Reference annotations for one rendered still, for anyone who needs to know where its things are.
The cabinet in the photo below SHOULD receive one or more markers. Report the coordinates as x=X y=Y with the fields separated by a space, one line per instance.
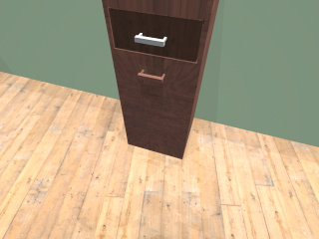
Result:
x=158 y=117

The handle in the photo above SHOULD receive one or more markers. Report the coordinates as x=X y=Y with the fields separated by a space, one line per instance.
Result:
x=150 y=78
x=149 y=40

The drawer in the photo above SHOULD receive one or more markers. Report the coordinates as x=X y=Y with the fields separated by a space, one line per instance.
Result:
x=183 y=34

